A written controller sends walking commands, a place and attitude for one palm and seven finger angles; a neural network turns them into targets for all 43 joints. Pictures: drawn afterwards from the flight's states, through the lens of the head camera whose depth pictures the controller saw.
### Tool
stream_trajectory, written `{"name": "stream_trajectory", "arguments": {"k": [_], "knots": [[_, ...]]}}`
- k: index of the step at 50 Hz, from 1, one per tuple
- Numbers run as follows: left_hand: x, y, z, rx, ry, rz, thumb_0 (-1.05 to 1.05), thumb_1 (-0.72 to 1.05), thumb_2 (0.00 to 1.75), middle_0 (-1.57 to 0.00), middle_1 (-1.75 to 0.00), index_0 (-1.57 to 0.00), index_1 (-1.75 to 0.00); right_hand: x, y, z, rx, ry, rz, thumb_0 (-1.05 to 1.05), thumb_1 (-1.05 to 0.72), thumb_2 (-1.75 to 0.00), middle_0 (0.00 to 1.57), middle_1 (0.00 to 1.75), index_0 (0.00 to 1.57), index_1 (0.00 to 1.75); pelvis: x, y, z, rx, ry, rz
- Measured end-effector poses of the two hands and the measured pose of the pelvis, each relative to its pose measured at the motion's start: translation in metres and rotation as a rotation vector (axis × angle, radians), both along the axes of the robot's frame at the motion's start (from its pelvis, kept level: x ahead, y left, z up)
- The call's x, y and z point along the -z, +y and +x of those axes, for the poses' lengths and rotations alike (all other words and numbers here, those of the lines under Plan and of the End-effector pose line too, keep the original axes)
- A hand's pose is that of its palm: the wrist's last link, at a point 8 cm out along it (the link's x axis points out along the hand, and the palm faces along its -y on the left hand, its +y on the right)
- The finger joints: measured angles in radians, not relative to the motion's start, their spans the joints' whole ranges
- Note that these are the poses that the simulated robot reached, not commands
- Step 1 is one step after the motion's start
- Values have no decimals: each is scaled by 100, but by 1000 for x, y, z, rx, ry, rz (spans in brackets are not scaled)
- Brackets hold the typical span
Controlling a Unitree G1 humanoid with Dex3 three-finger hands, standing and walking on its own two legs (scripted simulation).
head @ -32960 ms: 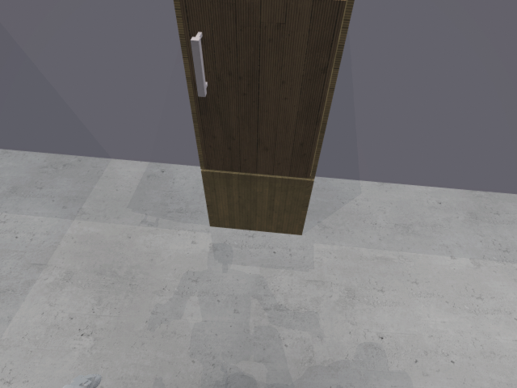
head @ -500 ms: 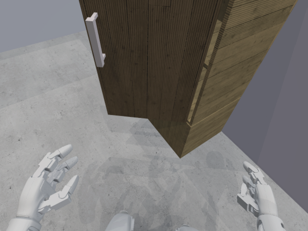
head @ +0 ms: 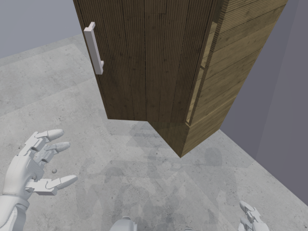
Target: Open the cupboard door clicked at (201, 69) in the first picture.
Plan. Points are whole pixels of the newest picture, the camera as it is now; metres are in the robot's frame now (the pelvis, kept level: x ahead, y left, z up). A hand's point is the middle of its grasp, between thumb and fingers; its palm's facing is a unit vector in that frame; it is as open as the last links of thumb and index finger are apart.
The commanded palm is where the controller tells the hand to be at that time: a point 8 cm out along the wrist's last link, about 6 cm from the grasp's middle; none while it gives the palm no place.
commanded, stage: raise the hand with hooked fingers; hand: left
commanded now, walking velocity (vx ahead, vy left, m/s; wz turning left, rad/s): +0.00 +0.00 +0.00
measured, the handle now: (96, 49) +0.63 +0.23 +0.12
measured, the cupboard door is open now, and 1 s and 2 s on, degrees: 50 50 50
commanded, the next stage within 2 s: move the hooked fingers beside the handle in 1.18 s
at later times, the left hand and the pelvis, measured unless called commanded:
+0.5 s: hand (32, 142) +0.28 +0.28 +0.12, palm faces +0.04 -1.00 -0.04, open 13.9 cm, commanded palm +0.25 +0.33 +0.12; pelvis +0.01 +0.01 +0.02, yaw +1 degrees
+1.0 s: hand (42, 127) +0.30 +0.26 +0.13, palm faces +0.02 -1.00 -0.02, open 14.0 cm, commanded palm +0.27 +0.31 +0.14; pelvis +0.02 -0.01 +0.03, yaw +0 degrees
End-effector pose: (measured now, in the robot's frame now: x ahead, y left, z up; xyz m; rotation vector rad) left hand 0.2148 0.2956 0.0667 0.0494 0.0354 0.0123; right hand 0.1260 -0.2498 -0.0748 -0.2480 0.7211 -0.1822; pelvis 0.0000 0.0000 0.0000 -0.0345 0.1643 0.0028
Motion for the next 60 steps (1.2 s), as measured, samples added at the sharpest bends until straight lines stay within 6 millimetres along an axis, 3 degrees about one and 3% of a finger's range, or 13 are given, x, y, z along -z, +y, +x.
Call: {"name": "stream_trajectory", "arguments": {"k": [6, 12, 21, 28, 37, 48, 60], "knots": [[-7, 10, 8, 2, -17, -9, 0, -11, 46, -28, -95, -28, -95, -17, 3, 16, -15, -44, -35, 1, -91, -89, 20, 30, 20, 30, -6, 8, 2, -3, -21, -4], [-23, 21, 19, -7, -42, -5, 0, -25, 40, -29, -104, -29, -104, -33, 19, 39, -53, -108, -24, 1, -91, -89, 20, 30, 20, 30, -12, 12, 6, -11, -43, -9], [-44, 35, 32, -20, -39, -9, -1, -43, 33, -30, -116, -30, -115, -42, 41, 60, -104, -140, 19, 1, -90, -89, 20, 30, 21, 30, -21, 14, 11, -15, -69, -8], [-59, 42, 44, -24, -43, -10, -1, -48, 30, -30, -119, -30, -119, -40, 38, 56, -102, -106, 24, 1, -90, -89, 20, 30, 21, 30, -25, 11, 12, -19, -83, -4], [-76, 43, 62, -17, -45, -13, -1, -50, 30, -30, -120, -30, -120, -37, 16, 40, -56, -56, 7, 1, -90, -89, 20, 30, 21, 30, -31, 3, 13, -15, -94, 5], [-68, 25, 67, -7, -27, -32, -1, -50, 30, -30, -120, -30, -120, -38, -7, 30, -17, -35, -6, 1, -91, -89, 20, 30, 20, 30, -32, -7, 16, -2, -90, 14], [-71, 18, 67, -15, -37, -32, -1, -50, 30, -30, -120, -30, -120, -36, -7, 37, -19, -49, 16, 1, -91, -89, 20, 30, 20, 30, -33, -14, 16, 1, -93, 19]]}}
